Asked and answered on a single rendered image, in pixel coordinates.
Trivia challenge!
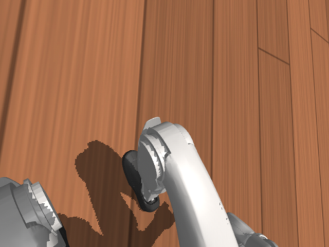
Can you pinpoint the right robot hand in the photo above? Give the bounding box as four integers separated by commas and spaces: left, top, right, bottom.
227, 213, 255, 247

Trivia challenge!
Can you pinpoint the left robot foot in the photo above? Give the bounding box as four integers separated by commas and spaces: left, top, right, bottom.
59, 224, 70, 247

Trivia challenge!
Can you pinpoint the right robot arm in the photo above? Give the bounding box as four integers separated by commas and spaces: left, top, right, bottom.
245, 233, 278, 247

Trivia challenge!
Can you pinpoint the right robot foot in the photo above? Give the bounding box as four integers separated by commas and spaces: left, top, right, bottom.
122, 150, 160, 212

